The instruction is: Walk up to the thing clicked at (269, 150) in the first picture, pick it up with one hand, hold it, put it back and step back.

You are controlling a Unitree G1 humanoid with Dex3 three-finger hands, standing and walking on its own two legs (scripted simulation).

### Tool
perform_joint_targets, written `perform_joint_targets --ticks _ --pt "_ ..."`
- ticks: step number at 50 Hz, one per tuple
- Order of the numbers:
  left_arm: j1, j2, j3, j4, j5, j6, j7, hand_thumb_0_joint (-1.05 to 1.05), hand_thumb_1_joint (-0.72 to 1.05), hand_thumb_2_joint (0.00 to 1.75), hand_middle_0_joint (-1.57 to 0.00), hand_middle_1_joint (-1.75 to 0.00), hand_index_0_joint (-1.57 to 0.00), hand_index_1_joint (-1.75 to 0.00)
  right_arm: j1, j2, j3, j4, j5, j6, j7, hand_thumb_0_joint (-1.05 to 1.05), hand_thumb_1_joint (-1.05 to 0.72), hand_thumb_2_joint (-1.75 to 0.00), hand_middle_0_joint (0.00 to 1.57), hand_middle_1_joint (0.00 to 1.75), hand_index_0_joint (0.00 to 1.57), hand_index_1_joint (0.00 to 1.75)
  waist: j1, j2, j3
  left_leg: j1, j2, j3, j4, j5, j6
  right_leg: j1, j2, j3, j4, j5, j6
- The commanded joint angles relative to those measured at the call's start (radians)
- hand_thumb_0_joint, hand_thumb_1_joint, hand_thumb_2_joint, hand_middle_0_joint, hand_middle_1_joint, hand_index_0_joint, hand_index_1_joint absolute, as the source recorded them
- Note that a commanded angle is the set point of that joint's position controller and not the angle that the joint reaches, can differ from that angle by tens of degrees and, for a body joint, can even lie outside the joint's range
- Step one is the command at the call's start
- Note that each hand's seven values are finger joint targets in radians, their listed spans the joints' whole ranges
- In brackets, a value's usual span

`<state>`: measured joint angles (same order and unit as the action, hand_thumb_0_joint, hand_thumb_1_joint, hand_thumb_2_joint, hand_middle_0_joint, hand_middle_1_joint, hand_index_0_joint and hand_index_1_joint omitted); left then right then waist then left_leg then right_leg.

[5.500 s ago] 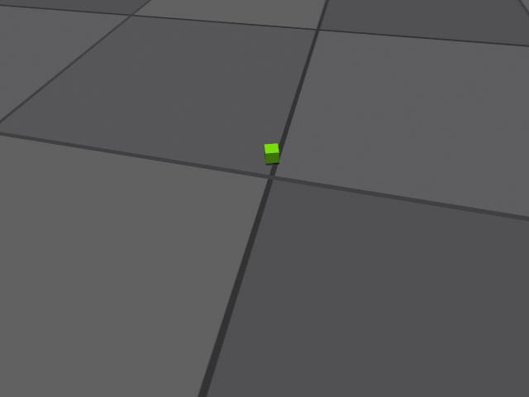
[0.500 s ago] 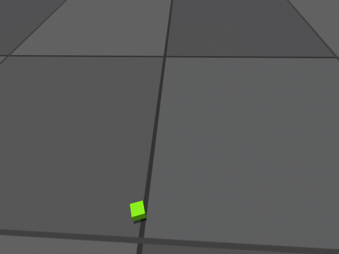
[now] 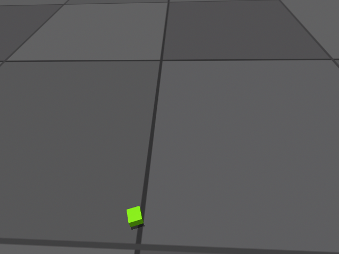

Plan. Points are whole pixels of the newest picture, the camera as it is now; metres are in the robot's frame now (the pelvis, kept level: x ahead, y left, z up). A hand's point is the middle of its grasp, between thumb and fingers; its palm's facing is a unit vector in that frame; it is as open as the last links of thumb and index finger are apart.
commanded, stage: walk up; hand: left
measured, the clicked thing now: (135, 216) +0.44 +0.24 -0.74
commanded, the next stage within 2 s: none
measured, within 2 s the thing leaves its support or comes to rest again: neither
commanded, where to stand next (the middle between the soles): +0.06 +0.00 m, yaw +2 degrees
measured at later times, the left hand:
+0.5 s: hand out of the picture +0.15 +0.26 -0.17, palm faces +0.02 -0.94 -0.35, open 7.4 cm
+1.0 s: hand out of the picture +0.07 +0.25 -0.13, palm faces +0.04 -0.88 -0.46, open 7.4 cm
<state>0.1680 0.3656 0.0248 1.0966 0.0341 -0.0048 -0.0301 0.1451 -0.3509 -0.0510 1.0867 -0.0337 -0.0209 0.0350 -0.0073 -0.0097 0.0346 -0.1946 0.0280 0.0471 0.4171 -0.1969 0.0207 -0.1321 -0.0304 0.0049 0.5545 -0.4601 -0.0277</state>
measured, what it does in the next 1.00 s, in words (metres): steps on the spot: left foot, then right foot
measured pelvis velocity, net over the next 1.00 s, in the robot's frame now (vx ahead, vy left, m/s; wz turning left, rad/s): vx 0.01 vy -0.02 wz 0.07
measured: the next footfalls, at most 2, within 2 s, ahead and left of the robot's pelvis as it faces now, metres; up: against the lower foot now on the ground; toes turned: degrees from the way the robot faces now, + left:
left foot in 0.38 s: +0.21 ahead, +0.10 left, +0.00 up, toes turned +1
right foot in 0.74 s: +0.09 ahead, -0.12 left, +0.00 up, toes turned +0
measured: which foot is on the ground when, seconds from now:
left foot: down 0.00-0.08, up 0.10-0.36, down 0.38-0.76, up 0.78-1.00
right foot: down 0.00-0.40, up 0.42-0.72, down 0.74-1.00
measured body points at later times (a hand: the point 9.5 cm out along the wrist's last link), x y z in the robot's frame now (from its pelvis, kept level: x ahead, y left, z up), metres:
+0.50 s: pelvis +0.08 +0.00 -0.01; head +0.15 +0.01 +0.43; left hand +0.15 +0.31 -0.15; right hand +0.20 -0.29 -0.14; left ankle +0.17 +0.10 -0.74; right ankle -0.01 -0.13 -0.68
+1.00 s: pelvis +0.01 -0.02 -0.01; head +0.08 -0.06 +0.44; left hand +0.07 +0.30 -0.10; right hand +0.10 -0.33 -0.16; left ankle -0.05 +0.13 -0.67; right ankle +0.05 -0.12 -0.74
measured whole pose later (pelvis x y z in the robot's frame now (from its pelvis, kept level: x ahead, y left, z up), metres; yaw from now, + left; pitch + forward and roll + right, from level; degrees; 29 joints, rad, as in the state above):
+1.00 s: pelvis +0.01 -0.02 -0.01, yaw +4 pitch +0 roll +2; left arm 0.21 0.34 0.07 0.82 0.06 0.02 0.00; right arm 0.23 -0.42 -0.06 0.89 0.00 0.06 0.00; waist 0.02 0.07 0.15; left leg -0.39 -0.07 -0.14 1.07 -0.44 -0.04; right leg -0.30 -0.03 -0.06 0.57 -0.27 -0.05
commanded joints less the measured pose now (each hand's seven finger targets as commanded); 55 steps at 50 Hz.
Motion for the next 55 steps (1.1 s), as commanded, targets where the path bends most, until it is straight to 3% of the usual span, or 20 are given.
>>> perform_joint_targets --ticks 1,2,4,5,7,10,14,17,19,21,26,32,36,38,39,40,43,47,51,55 --pt "0.071 0.18 0.055 -0.08 0.0 -0.046 0.01 0.0 0.9 0.9 -0.2 -0.3 -0.2 -0.3 -0.046 -0.282 -0.067 -0.113 0.002 -0.009 -0.01 0.0 -0.9 -0.9 0.2 0.3 0.2 0.3 0.036 0.103 0.036 -0.025 0.212 -0.273 -0.148 -0.295 0.158 -0.083 -0.019 0.008 -0.104 0.05 -0.033" --pt "0.122 0.187 0.062 -0.072 0.002 -0.052 0.012 0.0 0.9 0.9 -0.2 -0.3 -0.2 -0.3 -0.076 -0.249 -0.056 -0.134 0.009 -0.006 -0.008 0.0 -0.9 -0.9 0.2 0.3 0.2 0.3 0.064 0.075 0.029 -0.133 0.142 -0.18 -0.064 -0.26 0.102 0.058 -0.027 0.039 -0.216 0.088 -0.045" --pt "0.214 0.297 0.097 -0.057 0.011 -0.057 0.03 0.0 0.9 0.9 -0.2 -0.3 -0.2 -0.3 -0.147 -0.136 -0.02 -0.179 0.013 0.005 -0.012 0.0 -0.9 -0.9 0.2 0.3 0.2 0.3 0.12 -0.201 0.065 -0.437 -0.078 -0.008 0.351 -0.309 -0.005 0.213 -0.248 0.435 -0.431 0.079 -0.091" --pt "0.152 0.333 0.101 -0.098 0.018 -0.056 0.035 0.0 0.9 0.9 -0.2 -0.3 -0.2 -0.3 -0.125 -0.182 -0.034 -0.179 0.006 0.008 -0.022 0.0 -0.9 -0.9 0.2 0.3 0.2 0.3 0.097 -0.082 0.104 -0.409 -0.052 -0.126 0.413 -0.311 -0.011 0.1 -0.334 0.486 -0.421 0.088 -0.156" --pt "0.066 0.29 0.097 -0.151 0.004 -0.052 0.039 0.0 0.9 0.9 -0.2 -0.3 -0.2 -0.3 -0.025 -0.215 -0.039 -0.161 0.021 -0.006 -0.026 0.0 -0.9 -0.9 0.2 0.3 0.2 0.3 0.046 -0.085 0.127 -0.375 -0.017 -0.14 0.467 -0.3 -0.012 0.11 -0.302 0.356 -0.351 0.371 -0.216" --pt "0.072 0.238 0.082 -0.167 -0.015 -0.056 0.048 0.0 0.9 0.9 -0.2 -0.3 -0.2 -0.3 0.03 -0.2 -0.035 -0.151 0.019 0.007 -0.019 0.0 -0.9 -0.9 0.2 0.3 0.2 0.3 0.012 -0.132 0.054 -0.378 -0.032 -0.129 0.439 -0.208 -0.013 0.25 -0.202 0.142 -0.236 0.87 -0.141" --pt "0.061 0.227 0.074 -0.194 -0.016 -0.045 0.062 0.0 0.9 0.9 -0.2 -0.3 -0.2 -0.3 -0.013 -0.17 -0.024 -0.169 0.015 0.017 -0.016 0.0 -0.9 -0.9 0.2 0.3 0.2 0.3 0.038 -0.126 0.026 -0.234 -0.006 -0.048 0.23 -0.079 0.003 0.171 -0.169 0.048 -0.154 0.888 -0.112" --pt "-0.005 0.247 0.065 -0.224 -0.046 -0.025 0.067 0.0 0.9 0.9 -0.2 -0.3 -0.2 -0.3 0.051 -0.182 -0.038 -0.154 0.019 0.016 -0.023 0.0 -0.9 -0.9 0.2 0.3 0.2 0.3 -0.015 -0.125 -0.03 -0.004 -0.024 -0.023 0.068 0.139 0.026 0.04 -0.164 0.021 0.005 0.913 -0.083" --pt "0.035 0.194 0.049 -0.233 -0.075 -0.018 0.068 0.0 0.9 0.9 -0.2 -0.3 -0.2 -0.3 0.108 -0.288 -0.074 -0.163 0.013 0.014 -0.038 0.0 -0.9 -0.9 0.2 0.3 0.2 0.3 -0.059 0.088 -0.152 0.242 0.1 -0.158 0.031 0.723 0.098 -0.09 -0.03 -0.034 0.268 0.694 0.016" --pt "0.135 0.17 0.052 -0.212 -0.088 0.019 0.086 0.0 0.9 0.9 -0.2 -0.3 -0.2 -0.3 0.075 -0.315 -0.076 -0.2 0.026 0.023 -0.052 0.0 -0.9 -0.9 0.2 0.3 0.2 0.3 -0.034 0.224 -0.225 0.23 0.313 -0.417 0.026 0.963 0.284 -0.148 0.12 0.062 0.583 -0.219 0.028" --pt "0.138 0.209 0.062 -0.188 -0.073 0.044 0.076 0.0 0.9 0.9 -0.2 -0.3 -0.2 -0.3 -0.072 -0.241 -0.061 -0.278 0.025 0.057 -0.055 0.0 -0.9 -0.9 0.2 0.3 0.2 0.3 0.013 0.143 -0.09 -0.028 0.184 -0.205 -0.009 0.552 0.185 -0.183 0.075 0.093 0.644 -0.116 0.008" --pt "0.14 0.179 0.074 -0.227 -0.059 0.03 0.089 0.0 0.9 0.9 -0.2 -0.3 -0.2 -0.3 -0.072 -0.233 -0.069 -0.337 0.005 0.083 -0.04 0.0 -0.9 -0.9 0.2 0.3 0.2 0.3 -0.006 0.189 -0.139 0.056 0.208 -0.23 0.093 0.646 0.235 -0.189 0.039 -0.005 0.334 -0.055 0.051" --pt "0.215 0.194 0.091 -0.221 -0.019 0.02 0.077 0.0 0.9 0.9 -0.2 -0.3 -0.2 -0.3 -0.15 -0.236 -0.069 -0.38 0.029 0.101 -0.036 0.0 -0.9 -0.9 0.2 0.3 0.2 0.3 0.064 0.109 -0.138 -0.15 0.169 -0.239 0.193 0.236 0.124 -0.018 0.006 0.01 -0.027 0.229 0.006" --pt "0.063 0.355 0.127 -0.31 0.014 0.009 0.072 0.0 0.9 0.9 -0.2 -0.3 -0.2 -0.3 -0.076 -0.144 -0.048 -0.384 0.036 0.106 -0.04 0.0 -0.9 -0.9 0.2 0.3 0.2 0.3 0.026 -0.307 -0.014 -0.411 -0.154 -0.126 0.56 -0.409 -0.027 -0.132 -0.369 0.527 -0.261 0.305 -0.144" --pt "0.012 0.41 0.133 -0.347 0.023 0.009 0.072 0.0 0.9 0.9 -0.2 -0.3 -0.2 -0.3 -0.104 -0.226 -0.075 -0.379 0.029 0.116 -0.056 0.0 -0.9 -0.9 0.2 0.3 0.2 0.3 0.063 -0.256 0.002 -0.297 -0.152 -0.265 0.792 -0.48 -0.026 -0.337 -0.464 0.608 -0.276 0.379 -0.283" --pt "-0.009 0.371 0.132 -0.352 0.018 0.005 0.074 0.0 0.9 0.9 -0.2 -0.3 -0.2 -0.3 -0.087 -0.251 -0.084 -0.373 0.02 0.113 -0.057 0.0 -0.9 -0.9 0.2 0.3 0.2 0.3 0.037 -0.224 0.05 -0.272 -0.13 -0.287 0.88 -0.42 -0.021 -0.381 -0.447 0.587 -0.263 0.417 -0.299" --pt "-0.153 0.233 0.113 -0.382 0.001 0.006 0.072 0.0 0.9 0.9 -0.2 -0.3 -0.2 -0.3 0.066 -0.213 -0.076 -0.301 0.036 0.108 -0.046 0.0 -0.9 -0.9 0.2 0.3 0.2 0.3 -0.064 -0.102 0.044 -0.335 -0.196 -0.265 0.962 -0.239 -0.038 -0.244 -0.168 0.123 -0.147 0.547 -0.107" --pt "0.057 0.189 0.113 -0.371 0.026 -0.009 0.054 0.0 0.9 0.9 -0.2 -0.3 -0.2 -0.3 0.05 -0.245 -0.047 -0.295 0.038 0.049 -0.053 0.0 -0.9 -0.9 0.2 0.3 0.2 0.3 0.084 -0.15 -0.161 -0.402 -0.099 -0.154 0.608 -0.239 -0.059 0.232 -0.146 0.172 -0.171 0.061 -0.148" --pt "0.202 0.26 0.146 -0.349 0.022 0.003 0.026 0.0 0.9 0.9 -0.2 -0.3 -0.2 -0.3 -0.012 -0.236 -0.034 -0.318 0.012 0.004 -0.04 0.0 -0.9 -0.9 0.2 0.3 0.2 0.3 0.157 -0.251 -0.102 -0.399 -0.055 -0.079 0.273 -0.375 -0.053 0.326 -0.207 0.242 -0.169 -0.019 -0.206" --pt "0.105 0.277 0.12 -0.377 0.0 0.014 0.004 0.0 0.9 0.9 -0.2 -0.3 -0.2 -0.3 0.182 -0.204 -0.044 -0.224 0.003 -0.028 -0.041 0.0 -0.9 -0.9 0.2 0.3 0.2 0.3 0.011 -0.103 -0.031 0.049 -0.086 0.027 -0.094 -0.104 0.019 -0.064 -0.169 0.094 -0.08 0.1 -0.123"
